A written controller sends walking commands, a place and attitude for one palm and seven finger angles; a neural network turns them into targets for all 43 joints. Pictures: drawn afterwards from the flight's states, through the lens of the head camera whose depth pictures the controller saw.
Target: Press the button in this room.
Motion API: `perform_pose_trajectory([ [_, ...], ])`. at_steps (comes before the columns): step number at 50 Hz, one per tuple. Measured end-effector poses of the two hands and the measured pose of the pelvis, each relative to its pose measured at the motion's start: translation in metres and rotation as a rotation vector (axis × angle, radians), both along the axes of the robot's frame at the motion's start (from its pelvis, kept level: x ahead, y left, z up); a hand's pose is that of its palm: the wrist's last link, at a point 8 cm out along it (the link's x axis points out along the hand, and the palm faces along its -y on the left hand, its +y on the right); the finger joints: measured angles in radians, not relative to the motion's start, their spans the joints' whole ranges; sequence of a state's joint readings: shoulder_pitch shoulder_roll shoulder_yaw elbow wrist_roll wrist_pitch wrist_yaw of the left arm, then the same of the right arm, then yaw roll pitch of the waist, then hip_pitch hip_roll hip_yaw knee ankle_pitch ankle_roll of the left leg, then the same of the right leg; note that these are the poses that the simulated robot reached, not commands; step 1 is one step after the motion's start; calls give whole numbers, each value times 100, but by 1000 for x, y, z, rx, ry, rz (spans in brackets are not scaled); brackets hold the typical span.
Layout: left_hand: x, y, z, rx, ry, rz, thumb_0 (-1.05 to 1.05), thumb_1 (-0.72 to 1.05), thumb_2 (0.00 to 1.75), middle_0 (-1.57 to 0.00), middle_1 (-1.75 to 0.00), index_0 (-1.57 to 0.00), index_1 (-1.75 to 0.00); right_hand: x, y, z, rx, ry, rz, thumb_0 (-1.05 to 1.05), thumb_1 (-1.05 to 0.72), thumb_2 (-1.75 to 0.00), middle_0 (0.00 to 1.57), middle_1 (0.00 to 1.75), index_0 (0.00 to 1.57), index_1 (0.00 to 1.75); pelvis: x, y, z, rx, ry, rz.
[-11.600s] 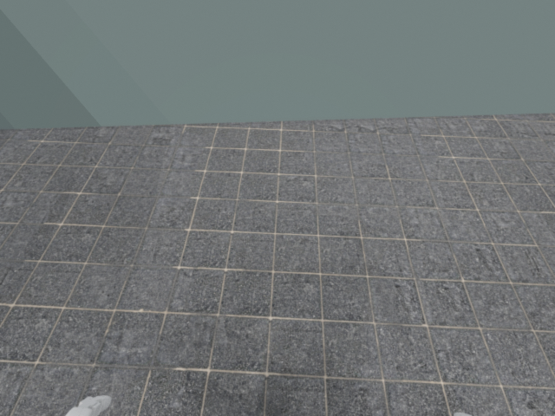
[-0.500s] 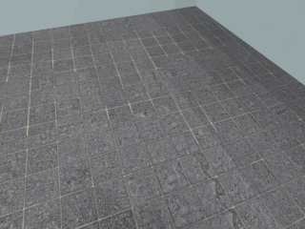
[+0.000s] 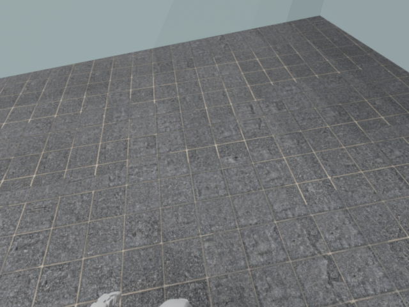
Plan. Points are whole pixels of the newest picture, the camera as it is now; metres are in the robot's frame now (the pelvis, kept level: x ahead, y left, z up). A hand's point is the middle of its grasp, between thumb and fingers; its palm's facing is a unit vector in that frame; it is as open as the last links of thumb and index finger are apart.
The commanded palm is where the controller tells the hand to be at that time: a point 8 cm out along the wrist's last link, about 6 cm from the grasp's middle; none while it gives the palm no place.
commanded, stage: turn or walk to find it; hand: left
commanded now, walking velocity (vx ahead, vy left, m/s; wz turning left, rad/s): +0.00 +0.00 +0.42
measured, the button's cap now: out of the picture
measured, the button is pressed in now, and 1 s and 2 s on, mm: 0 0 0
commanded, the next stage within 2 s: none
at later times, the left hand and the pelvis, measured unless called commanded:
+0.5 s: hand out of the picture -0.05 +0.26 -0.17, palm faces +0.27 -0.93 -0.25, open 7.4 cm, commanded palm none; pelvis -0.03 +0.04 +0.00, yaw +12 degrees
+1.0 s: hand out of the picture -0.06 +0.19 -0.14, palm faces +0.43 -0.86 -0.27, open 7.4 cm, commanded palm none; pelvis -0.04 -0.01 +0.01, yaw +26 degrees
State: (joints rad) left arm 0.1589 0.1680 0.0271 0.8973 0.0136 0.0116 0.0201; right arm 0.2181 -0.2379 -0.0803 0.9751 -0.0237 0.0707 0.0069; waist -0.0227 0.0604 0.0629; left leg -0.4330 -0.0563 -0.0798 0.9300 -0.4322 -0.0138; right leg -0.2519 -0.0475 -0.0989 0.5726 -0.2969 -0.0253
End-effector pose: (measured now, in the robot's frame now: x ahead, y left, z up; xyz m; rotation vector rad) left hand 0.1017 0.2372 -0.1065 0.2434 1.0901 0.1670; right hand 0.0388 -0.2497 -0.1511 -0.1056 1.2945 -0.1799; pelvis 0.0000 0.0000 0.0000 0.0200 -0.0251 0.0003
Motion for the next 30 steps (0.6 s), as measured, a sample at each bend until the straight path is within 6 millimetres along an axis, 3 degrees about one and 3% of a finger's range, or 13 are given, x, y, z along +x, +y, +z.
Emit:
perform_pose_trajectory([
  [5,-36,-4,-1,-10,59,65,1,90,89,-21,-30,-20,-30,-7,-10,6,-10,39,40,1,-91,-90,20,30,20,30,-5,-4,6,8,-2,50],
  [10,-73,2,-9,-31,115,133,1,90,89,-21,-30,-20,-30,-5,-7,11,-31,83,99,1,-91,-90,20,30,20,30,-10,0,7,12,6,100],
  [20,-158,54,-44,-64,245,300,1,90,89,-21,-30,-20,-30,47,48,20,-82,-42,267,1,-91,-90,20,30,20,30,-27,34,-8,-9,13,186],
  [24,-168,66,-36,-62,257,332,1,90,89,-20,-30,-20,-30,57,67,30,-75,-82,305,1,-91,-90,20,30,20,30,-30,39,1,-26,10,209],
  [30,-156,67,-22,-47,176,347,1,91,89,-20,-30,-19,-30,65,78,31,-40,-102,344,1,-91,-89,20,30,20,30,-34,37,7,-26,10,248],
])
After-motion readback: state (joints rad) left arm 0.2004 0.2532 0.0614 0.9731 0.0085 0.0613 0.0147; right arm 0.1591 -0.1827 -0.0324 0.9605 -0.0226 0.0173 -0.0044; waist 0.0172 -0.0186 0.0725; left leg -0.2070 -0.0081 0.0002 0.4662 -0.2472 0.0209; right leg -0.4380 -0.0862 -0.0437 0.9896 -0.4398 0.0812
